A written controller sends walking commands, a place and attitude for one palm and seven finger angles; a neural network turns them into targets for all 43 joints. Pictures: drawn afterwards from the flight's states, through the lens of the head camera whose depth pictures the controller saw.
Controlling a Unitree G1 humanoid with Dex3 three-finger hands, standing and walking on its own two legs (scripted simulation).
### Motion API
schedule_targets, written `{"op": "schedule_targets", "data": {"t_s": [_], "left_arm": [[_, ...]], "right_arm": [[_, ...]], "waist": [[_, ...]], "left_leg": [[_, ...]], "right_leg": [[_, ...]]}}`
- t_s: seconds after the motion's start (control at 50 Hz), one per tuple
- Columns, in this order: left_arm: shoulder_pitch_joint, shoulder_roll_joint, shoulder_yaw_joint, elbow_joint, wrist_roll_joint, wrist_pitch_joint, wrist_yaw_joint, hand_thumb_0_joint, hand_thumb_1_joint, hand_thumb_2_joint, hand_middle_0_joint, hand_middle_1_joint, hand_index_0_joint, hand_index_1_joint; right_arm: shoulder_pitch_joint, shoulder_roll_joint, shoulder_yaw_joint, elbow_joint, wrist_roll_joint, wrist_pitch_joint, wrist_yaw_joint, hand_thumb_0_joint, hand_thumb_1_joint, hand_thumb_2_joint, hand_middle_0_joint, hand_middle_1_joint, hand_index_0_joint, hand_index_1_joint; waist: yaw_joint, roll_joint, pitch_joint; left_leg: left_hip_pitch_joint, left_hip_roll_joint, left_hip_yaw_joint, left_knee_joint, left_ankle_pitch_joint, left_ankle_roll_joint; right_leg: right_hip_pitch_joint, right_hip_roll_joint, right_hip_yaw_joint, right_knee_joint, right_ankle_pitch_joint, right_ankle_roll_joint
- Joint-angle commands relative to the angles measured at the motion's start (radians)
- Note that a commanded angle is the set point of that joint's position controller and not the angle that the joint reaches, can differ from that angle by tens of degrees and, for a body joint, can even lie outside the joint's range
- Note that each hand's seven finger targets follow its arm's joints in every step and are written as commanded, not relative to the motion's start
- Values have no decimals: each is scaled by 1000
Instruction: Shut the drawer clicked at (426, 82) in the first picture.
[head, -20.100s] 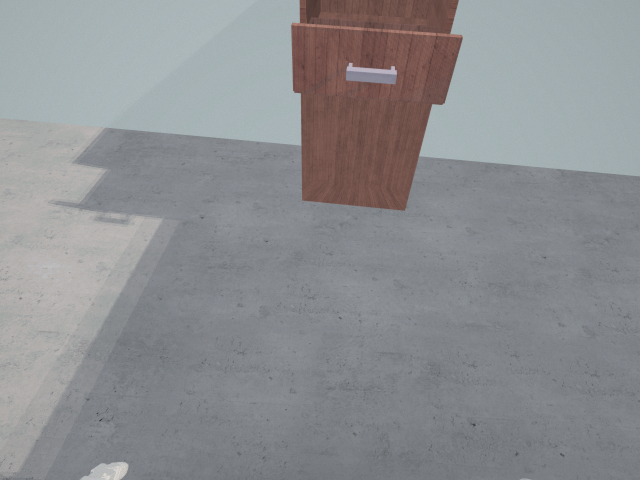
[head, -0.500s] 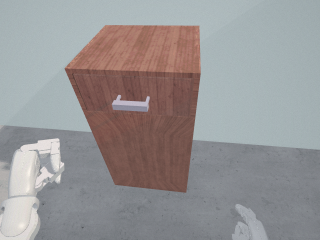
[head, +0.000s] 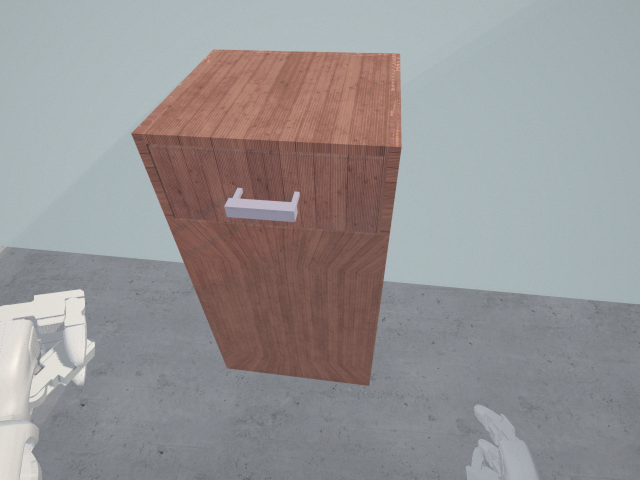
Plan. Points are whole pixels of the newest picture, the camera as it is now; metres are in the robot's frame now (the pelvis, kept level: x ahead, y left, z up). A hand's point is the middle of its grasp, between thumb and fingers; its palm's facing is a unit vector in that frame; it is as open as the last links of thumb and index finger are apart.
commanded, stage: step back with the hand held close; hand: left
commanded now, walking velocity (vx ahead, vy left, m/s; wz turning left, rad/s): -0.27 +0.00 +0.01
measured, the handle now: (264, 202) +0.59 +0.19 +0.01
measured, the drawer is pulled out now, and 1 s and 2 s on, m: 0.00 0.00 0.00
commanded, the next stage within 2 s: stop stepping back and stand still in 1.20 s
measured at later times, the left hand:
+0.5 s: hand (31, 395) +0.14 +0.27 +0.16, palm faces +0.37 -0.78 -0.51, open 3.3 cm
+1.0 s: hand out of the picture +0.07 +0.26 +0.16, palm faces +0.35 -0.80 -0.50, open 3.3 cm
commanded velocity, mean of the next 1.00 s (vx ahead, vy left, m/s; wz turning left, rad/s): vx -0.31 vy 0.00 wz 0.02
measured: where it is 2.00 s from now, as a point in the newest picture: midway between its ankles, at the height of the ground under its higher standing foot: outside the picture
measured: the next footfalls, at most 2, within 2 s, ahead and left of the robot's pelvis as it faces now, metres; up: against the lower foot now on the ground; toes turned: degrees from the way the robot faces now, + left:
right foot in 0.82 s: -0.07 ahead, -0.11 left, +0.00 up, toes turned +9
left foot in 1.38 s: -0.23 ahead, +0.12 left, +0.00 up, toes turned +3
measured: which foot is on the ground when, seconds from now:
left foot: down 0.00-1.00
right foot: down 0.00-0.74, up 0.76-0.80, down 0.82-1.00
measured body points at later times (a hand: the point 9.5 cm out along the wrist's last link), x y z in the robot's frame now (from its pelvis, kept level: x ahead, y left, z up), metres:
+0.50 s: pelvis -0.06 +0.02 -0.01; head -0.05 +0.02 +0.44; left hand +0.11 +0.31 +0.19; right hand +0.13 -0.21 -0.08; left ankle -0.03 +0.11 -0.74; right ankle +0.01 -0.12 -0.74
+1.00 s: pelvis -0.13 +0.02 -0.01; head -0.09 +0.04 +0.43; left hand +0.04 +0.30 +0.18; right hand +0.05 -0.22 -0.09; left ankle -0.03 +0.11 -0.74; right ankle -0.10 -0.12 -0.74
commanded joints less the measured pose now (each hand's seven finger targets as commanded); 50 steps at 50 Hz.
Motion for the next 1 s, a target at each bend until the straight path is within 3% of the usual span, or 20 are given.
{"op": "schedule_targets", "data": {"t_s": [0.0, 0.08, 0.18, 0.22, 0.32, 0.38, 0.46, 0.52, 0.56, 0.6, 0.66, 0.72, 0.74, 0.78, 0.82, 0.86, 0.88, 0.9, 0.94, 0.98], "left_arm": [[-24, 187, 169, -157, 2, -104, 20, 0, 900, 900, -1400, -1600, -1400, -1600], [64, 148, 128, -173, 1, -114, 14, 0, 900, 900, -1400, -1600, -1400, -1600], [114, 239, 209, -274, 2, -125, 31, 0, 900, 900, -1400, -1600, -1400, -1600], [134, 242, 218, -300, 0, -130, 35, 0, 900, 900, -1400, -1600, -1400, -1600], [125, 225, 206, -307, 10, -138, 37, 0, 900, 900, -1400, -1600, -1400, -1600], [101, 211, 203, -284, 19, -144, 38, 0, 900, 900, -1400, -1600, -1400, -1600], [67, 185, 182, -242, 30, -153, 39, 0, 900, 900, -1400, -1600, -1400, -1600], [40, 201, 187, -252, 38, -164, 45, 0, 900, 900, -1400, -1600, -1400, -1600], [31, 210, 187, -270, 37, -172, 50, 0, 900, 900, -1400, -1600, -1400, -1600], [33, 218, 188, -283, 28, -180, 57, 0, 900, 900, -1400, -1600, -1400, -1600], [45, 215, 185, -312, 30, -198, 70, 0, 900, 900, -1400, -1600, -1400, -1600], [61, 215, 212, -345, 55, -216, 75, 0, 900, 900, -1400, -1600, -1400, -1600], [59, 220, 225, -348, 65, -221, 73, 0, 900, 900, -1400, -1600, -1400, -1600], [79, 241, 251, -334, 67, -221, 69, 0, 900, 900, -1400, -1600, -1400, -1600], [103, 227, 249, -304, 69, -232, 60, 0, 900, 900, -1400, -1600, -1400, -1600], [121, 215, 219, -291, 42, -239, 44, 0, 900, 900, -1400, -1600, -1400, -1600], [108, 216, 213, -309, 32, -245, 41, 0, 900, 900, -1400, -1600, -1400, -1600], [94, 227, 215, -303, 26, -253, 40, 0, 900, 900, -1400, -1600, -1400, -1600], [106, 232, 201, -329, 15, -255, 37, 0, 900, 900, -1400, -1600, -1400, -1600], [139, 254, 224, -347, 12, -248, 33, 0, 900, 900, -1400, -1600, -1400, -1600]], "right_arm": [[-118, -110, -63, -165, -4, -8, -2, 0, -900, -900, 200, 300, 200, 300], [-124, -126, -80, -182, -4, 28, 3, 0, -900, -900, 200, 300, 200, 300], [-137, -127, -94, -224, 6, 55, -3, 0, -900, -900, 200, 300, 200, 300], [-131, -119, -96, -240, 10, 59, -6, 0, -900, -900, 200, 300, 200, 300], [-117, -129, -101, -246, 9, 53, -15, 0, -900, -900, 200, 300, 200, 300], [-118, -137, -105, -243, 6, 43, -17, 0, -900, -900, 200, 300, 200, 300], [-105, -139, -103, -239, 11, 33, -13, 0, -900, -900, 200, 300, 200, 300], [-94, -132, -104, -235, 10, 24, -11, 0, -900, -900, 200, 300, 200, 300], [-82, -128, -104, -231, 6, 22, -6, 0, -900, -900, 200, 300, 200, 300], [-78, -116, -99, -225, 4, 22, -5, 0, -900, -900, 200, 300, 200, 300], [-77, -127, -96, -222, 1, 12, -8, 0, -900, -900, 200, 300, 200, 300], [-98, -150, -96, -236, 5, -13, -18, 0, -900, -900, 200, 300, 200, 300], [-98, -140, -102, -237, 6, -20, -19, 0, -900, -900, 200, 300, 200, 300], [-97, -136, -111, -242, 7, -31, -18, 0, -900, -900, 200, 300, 200, 300], [-97, -140, -116, -236, 6, -43, -15, 0, -900, -900, 200, 300, 200, 300], [-81, -134, -113, -208, 4, -42, -5, 0, -900, -900, 200, 300, 200, 300], [-75, -132, -113, -195, 0, -42, -1, 0, -900, -900, 200, 300, 200, 300], [-84, -128, -106, -183, -6, -40, 1, 0, -900, -900, 200, 300, 200, 300], [-68, -123, -113, -168, -1, -38, 1, 0, -900, -900, 200, 300, 200, 300], [-96, -129, -115, -185, -1, -39, -2, 0, -900, -900, 200, 300, 200, 300]], "waist": [[-53, -99, 16], [-56, -25, -98], [-39, -21, -228], [-40, -39, -240], [-46, 31, -171], [-47, 44, -116], [-63, -14, -37], [-69, -111, -24], [-74, -161, -30], [-79, -182, -48], [-86, -69, -65], [-71, 169, -91], [-60, 181, -104], [-58, 121, -114], [-57, 54, -55], [-73, -62, -48], [-81, -66, -75], [-79, -48, -118], [-79, -25, -253], [-63, 19, -301]], "left_leg": [[-112, 11, -34, -29, 199, 31], [-103, 34, -35, -54, 349, 31], [-134, 57, -54, -59, 489, 28], [-167, 61, -54, -48, 488, 28], [-279, 91, -86, -104, 381, 47], [-420, 107, -106, -144, 197, 73], [-575, 102, -111, -157, -123, 94], [-537, 50, -90, -69, -237, 84], [-453, 20, -73, 11, -223, 69], [-350, 6, -61, 55, -169, 53], [-345, 35, -99, -12, -187, 64], [-673, 195, -276, -289, -403, 136], [-723, 227, -294, -303, -412, 148], [-725, 212, -262, -237, -313, 146], [-758, 169, -218, -176, -287, 135], [-579, 84, -149, -56, -114, 82], [-467, 63, -121, -9, 40, 59], [-370, 61, -103, 0, 152, 45], [-139, 66, -64, 27, 466, 32], [-148, 113, -107, -39, 426, 59]], "right_leg": [[-61, -105, 157, -127, 224, -42], [-5, -88, 92, -51, 334, -21], [71, -65, 54, 53, 443, 0], [89, -66, 59, 80, 481, 4], [78, -32, 48, 145, 362, 20], [116, -23, 59, 182, 299, 20], [123, -37, 102, 175, 222, 14], [10, -78, 178, 38, 50, -5], [-101, -116, 226, -69, -112, -27], [-202, -140, 222, -125, -207, -40], [-210, -100, 158, -71, -203, -20], [118, 36, 50, 309, 11, 32], [168, 54, 46, 382, 50, 37], [188, 55, 71, 360, 104, 33], [191, 49, 95, 274, 120, 25], [23, -20, 184, 117, 238, -12], [-48, -64, 210, 84, 326, -29], [-94, -74, 203, 75, 340, -29], [-140, -39, 131, 82, 420, 8], [-85, 19, 87, 135, 264, 32]]}}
